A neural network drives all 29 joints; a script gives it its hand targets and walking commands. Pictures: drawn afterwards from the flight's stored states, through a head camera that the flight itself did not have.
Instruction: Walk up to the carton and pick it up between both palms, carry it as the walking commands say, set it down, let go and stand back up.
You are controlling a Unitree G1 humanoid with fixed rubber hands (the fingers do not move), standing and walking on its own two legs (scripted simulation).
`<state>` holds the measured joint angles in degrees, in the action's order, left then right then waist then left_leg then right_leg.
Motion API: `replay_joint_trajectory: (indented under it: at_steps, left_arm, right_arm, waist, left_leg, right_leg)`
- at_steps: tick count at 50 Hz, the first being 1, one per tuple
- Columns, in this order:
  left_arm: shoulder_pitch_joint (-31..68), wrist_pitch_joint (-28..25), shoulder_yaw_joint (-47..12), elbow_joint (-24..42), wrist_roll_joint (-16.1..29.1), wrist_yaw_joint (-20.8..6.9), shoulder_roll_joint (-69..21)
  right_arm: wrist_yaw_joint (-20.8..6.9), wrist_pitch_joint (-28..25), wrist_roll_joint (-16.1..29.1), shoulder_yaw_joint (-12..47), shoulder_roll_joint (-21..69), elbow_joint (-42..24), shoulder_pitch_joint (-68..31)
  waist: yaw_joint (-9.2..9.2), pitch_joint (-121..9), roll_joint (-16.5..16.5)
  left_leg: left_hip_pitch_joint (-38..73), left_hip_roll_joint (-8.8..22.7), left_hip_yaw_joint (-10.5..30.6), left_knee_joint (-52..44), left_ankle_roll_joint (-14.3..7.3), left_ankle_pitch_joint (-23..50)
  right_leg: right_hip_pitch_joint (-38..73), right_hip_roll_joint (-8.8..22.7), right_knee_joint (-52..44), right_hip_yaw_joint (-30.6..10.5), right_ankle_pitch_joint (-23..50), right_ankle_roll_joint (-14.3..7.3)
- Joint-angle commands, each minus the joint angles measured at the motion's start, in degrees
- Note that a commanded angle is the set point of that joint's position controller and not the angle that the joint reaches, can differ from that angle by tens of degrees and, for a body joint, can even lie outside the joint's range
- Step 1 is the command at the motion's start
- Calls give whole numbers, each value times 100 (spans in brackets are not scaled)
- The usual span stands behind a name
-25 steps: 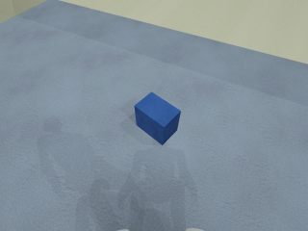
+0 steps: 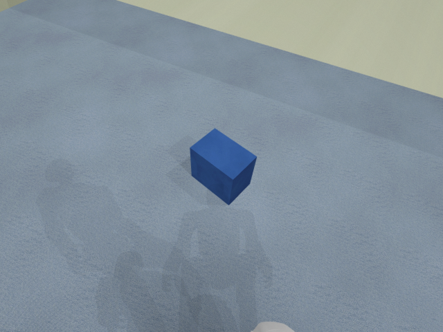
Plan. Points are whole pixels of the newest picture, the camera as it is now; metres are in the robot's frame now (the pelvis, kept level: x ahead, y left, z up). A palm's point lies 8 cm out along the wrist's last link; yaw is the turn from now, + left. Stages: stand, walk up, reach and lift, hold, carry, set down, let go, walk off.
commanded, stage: walk up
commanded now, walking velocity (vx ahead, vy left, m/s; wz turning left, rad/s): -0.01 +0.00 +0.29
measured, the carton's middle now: (221, 166) +0.89 -0.07 -0.65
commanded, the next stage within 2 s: none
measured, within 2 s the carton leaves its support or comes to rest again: neither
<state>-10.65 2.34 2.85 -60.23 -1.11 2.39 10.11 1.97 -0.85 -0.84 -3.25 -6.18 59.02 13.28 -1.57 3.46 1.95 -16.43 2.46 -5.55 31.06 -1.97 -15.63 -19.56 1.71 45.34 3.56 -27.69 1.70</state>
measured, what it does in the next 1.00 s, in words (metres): steps on the spot: right foot, then left foot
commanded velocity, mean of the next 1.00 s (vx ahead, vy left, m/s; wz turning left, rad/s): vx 0.00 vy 0.00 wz -0.01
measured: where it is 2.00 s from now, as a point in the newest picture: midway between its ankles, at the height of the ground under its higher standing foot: outside the picture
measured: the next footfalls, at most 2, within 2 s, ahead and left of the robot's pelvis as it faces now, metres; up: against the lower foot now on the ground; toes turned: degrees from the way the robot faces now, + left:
right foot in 0.10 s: +0.02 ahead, -0.12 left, +0.00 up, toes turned -9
left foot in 0.42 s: +0.01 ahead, +0.13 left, +0.00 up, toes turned +6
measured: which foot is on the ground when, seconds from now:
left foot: down 0.00-0.12, up 0.14-0.40, down 0.42-1.00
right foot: up 0.00-0.08, down 0.10-1.00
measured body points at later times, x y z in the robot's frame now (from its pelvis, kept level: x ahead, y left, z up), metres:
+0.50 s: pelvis -0.01 +0.00 +0.00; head +0.01 +0.03 +0.45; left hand -0.04 +0.21 -0.17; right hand +0.04 -0.23 -0.15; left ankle -0.02 +0.11 -0.74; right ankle -0.02 -0.11 -0.74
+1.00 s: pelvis -0.02 +0.02 -0.01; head +0.01 +0.02 +0.44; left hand -0.02 +0.23 -0.17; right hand +0.02 -0.21 -0.16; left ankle -0.03 +0.12 -0.73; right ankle -0.02 -0.12 -0.74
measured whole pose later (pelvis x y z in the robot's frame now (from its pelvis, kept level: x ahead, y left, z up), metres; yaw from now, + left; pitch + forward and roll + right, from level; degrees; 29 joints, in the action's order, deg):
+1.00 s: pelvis -0.02 +0.02 -0.01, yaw +2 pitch -1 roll -1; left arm -15.5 -0.1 0.5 -60.7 -1.0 2.4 7.3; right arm 1.2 1.5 -1.0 -2.8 -8.9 60.9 11.5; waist 0.2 4.9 -0.5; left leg -15.2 2.4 -4.0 37.5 1.5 -21.8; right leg -13.2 4.9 33.3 8.9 -18.1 1.3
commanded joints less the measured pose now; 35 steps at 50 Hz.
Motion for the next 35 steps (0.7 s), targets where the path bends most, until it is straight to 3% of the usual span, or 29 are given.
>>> replay_joint_trajectory:
  at_steps: [1,2,3,4,5,6,7,8,9,10,11,12,13,17,19,20,21,22,23,24,25,26,28,29,30,32,33,34,35]
  left_arm:
    - [-542,-219,-155,145,69,39,166]
    - [-598,-252,-143,304,25,-39,197]
    - [-647,-315,-266,279,44,-70,53]
    - [-685,-324,-193,318,41,-84,297]
    - [-588,-257,78,275,-101,-93,328]
    - [-920,-244,346,417,-150,-32,1112]
    - [-1153,-227,322,199,-270,3,1267]
    - [-1068,-204,380,190,-217,29,1232]
    - [-822,-210,261,221,-227,50,969]
    - [-325,-282,97,536,34,11,1037]
    - [-547,-358,-140,176,63,27,361]
    - [-675,-374,24,323,57,14,736]
    - [-819,-406,-117,64,69,40,577]
    - [-591,-356,24,147,-29,-31,910]
    - [-536,-285,0,21,-10,-78,656]
    - [-701,-259,-4,-30,-3,-100,598]
    - [-860,-280,-36,-86,22,-102,394]
    - [-1007,-298,-96,-57,49,-124,266]
    - [-1022,-287,-215,-24,70,-143,17]
    - [-708,-254,-218,53,79,-155,137]
    - [-613,-264,-259,4,115,-154,79]
    - [-481,-243,-132,240,22,-207,364]
    - [-901,-214,-226,-100,27,-213,185]
    - [-962,-191,-47,-437,-196,-88,122]
    - [-768,-234,81,-99,-173,10,435]
    - [-943,-209,98,-154,-135,108,436]
    - [-1065,-215,95,14,-35,53,431]
    - [-1244,-216,-130,-103,156,77,384]
    - [-1187,-192,-175,-65,49,-33,61]
  right_arm:
    - [57,-67,9,-101,-1079,-411,249]
    - [153,-75,80,-224,-1312,-215,444]
    - [138,-53,18,-153,-1008,-260,295]
    - [133,2,9,-177,-1127,-226,374]
    - [143,56,108,-204,-730,-180,451]
    - [66,105,221,-160,-576,-450,386]
    - [40,202,-2,-31,-345,-461,161]
    - [-50,259,44,21,-641,-732,-179]
    - [-114,263,69,-58,-717,-683,-311]
    - [-173,296,50,-193,-1035,-585,-651]
    - [-154,208,-120,-21,-557,-480,-177]
    - [-111,170,-65,-161,-817,-472,-271]
    - [-150,197,-105,-79,-511,-242,93]
    - [-63,257,126,-105,-673,-37,9]
    - [-47,230,106,-13,-504,187,416]
    - [-16,186,82,13,-538,226,450]
    - [-8,146,13,-38,-777,257,417]
    - [22,85,-52,-117,-1061,256,453]
    - [41,95,-13,-83,-1126,221,318]
    - [39,110,64,-73,-1075,261,280]
    - [24,43,20,31,-843,139,165]
    - [91,68,103,-118,-1265,198,-24]
    - [101,56,54,89,-777,201,-3]
    - [53,66,144,-90,-760,-19,-255]
    - [-4,113,174,-200,-1155,-19,-1]
    - [-22,127,120,-217,-1117,-18,83]
    - [-7,137,111,-273,-1201,-209,29]
    - [-20,148,9,-147,-1230,-303,-61]
    - [139,102,2,-245,-1213,-59,202]
  waist:
    - [-31,-291,-1323]
    - [1,-384,-1128]
    - [137,-509,-1206]
    - [157,-372,-852]
    - [136,-915,-436]
    - [430,-704,533]
    - [367,-640,1535]
    - [442,-350,1505]
    - [303,-122,1150]
    - [239,30,399]
    - [142,-42,524]
    - [206,264,608]
    - [104,189,719]
    - [163,-108,962]
    - [-4,-238,930]
    - [-17,-148,719]
    - [-16,-234,186]
    - [27,-277,-524]
    - [82,-125,-985]
    - [5,59,-1249]
    - [25,257,-897]
    - [121,289,-1237]
    - [127,87,-1251]
    - [-169,-356,-604]
    - [-87,-265,-1328]
    - [-79,-255,-1113]
    - [149,-123,-1215]
    - [133,270,-1165]
    - [109,-57,-895]
  left_leg:
    - [763,1426,1352,-636,-596,3453]
    - [1142,1615,914,-705,-461,3132]
    - [846,1320,698,-636,-341,2256]
    - [295,1298,742,-450,-192,1474]
    - [-114,948,576,-442,-196,783]
    - [-1862,139,491,602,56,-1061]
    - [-1786,-154,-127,2305,178,-2314]
    - [-1626,182,404,3042,210,-2214]
    - [-1436,281,560,2962,156,-1882]
    - [-1865,304,307,3239,351,-967]
    - [-1094,430,437,2493,251,-625]
    - [-1209,138,494,2372,287,-712]
    - [-830,343,521,1997,306,-729]
    - [-257,-21,95,971,392,-746]
    - [533,-69,-81,-84,389,130]
    - [913,34,76,-657,397,614]
    - [1373,389,418,-746,343,949]
    - [1612,1082,1178,-945,208,1320]
    - [1138,1417,1314,-1183,-45,1136]
    - [493,1373,1188,-1256,-196,927]
    - [155,1329,1221,-1505,-123,625]
    - [654,1072,815,-1197,-50,948]
    - [320,1181,1018,-1434,-108,618]
    - [643,1020,551,-1266,-187,769]
    - [349,812,955,-1059,-301,1599]
    - [320,1068,1261,-976,-534,2362]
    - [-17,1060,1370,-1077,-554,1861]
    - [-196,1301,1513,-644,-619,2106]
    - [677,1396,897,-838,-437,841]
  right_leg:
    - [354,121,-786,251,693,30]
    - [112,41,-1073,397,605,27]
    - [600,259,-1648,260,1050,-24]
    - [1058,144,-1878,293,1486,-39]
    - [1478,439,-2275,-356,1765,-202]
    - [2606,2108,-2742,-1428,1809,-611]
    - [1880,2955,-3389,-1737,2564,-1165]
    - [1364,2756,-3211,-1433,2786,-1387]
    - [1037,2328,-3061,-1033,2783,-1289]
    - [1281,1987,-2893,-673,2869,-914]
    - [1023,1691,-2944,-489,3105,-847]
    - [769,1642,-2743,-1142,3408,-839]
    - [831,1801,-2890,-703,3274,-852]
    - [826,1462,-2798,-640,2894,-812]
    - [628,1206,-2694,-258,2263,-597]
    - [432,1099,-2495,-205,2206,-443]
    - [182,931,-2259,-123,2218,-276]
    - [-144,699,-1831,83,1734,-126]
    - [-91,407,-1825,219,936,-23]
    - [391,337,-1660,149,1103,-31]
    - [945,471,-1742,74,1493,9]
    - [133,313,-1272,301,1588,2]
    - [779,387,-1811,131,1485,55]
    - [925,255,-1992,-162,1755,-61]
    - [1033,497,-1548,138,1554,-40]
    - [919,369,-1122,178,1289,-43]
    - [648,366,-1076,314,1101,36]
    - [918,313,-578,425,1521,131]
    - [226,412,-949,297,1377,72]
